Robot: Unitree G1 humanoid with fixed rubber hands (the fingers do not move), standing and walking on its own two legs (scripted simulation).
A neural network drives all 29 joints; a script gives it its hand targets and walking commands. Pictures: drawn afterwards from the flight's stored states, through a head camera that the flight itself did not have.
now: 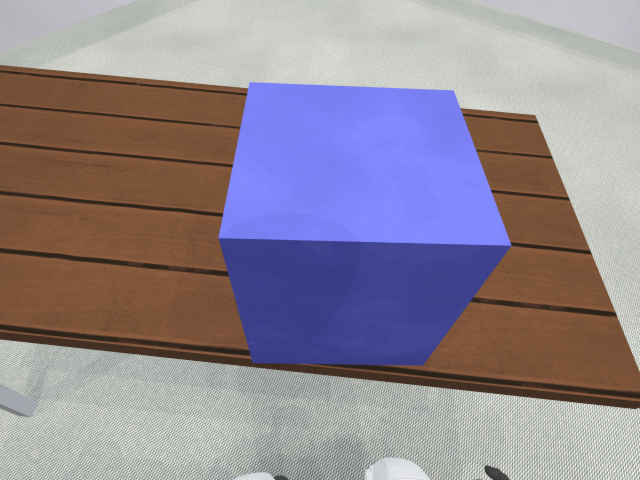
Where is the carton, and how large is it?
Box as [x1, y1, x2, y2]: [219, 82, 511, 365]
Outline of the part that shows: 249,82 219,233 219,241 252,361 272,363 422,365 511,245 453,90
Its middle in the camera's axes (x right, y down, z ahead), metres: +0.03 -0.01 +0.43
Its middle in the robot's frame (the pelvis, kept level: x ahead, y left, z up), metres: +0.35 +0.00 +0.13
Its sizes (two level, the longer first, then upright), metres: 0.210 0.200 0.250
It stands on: a table, 0.77 m high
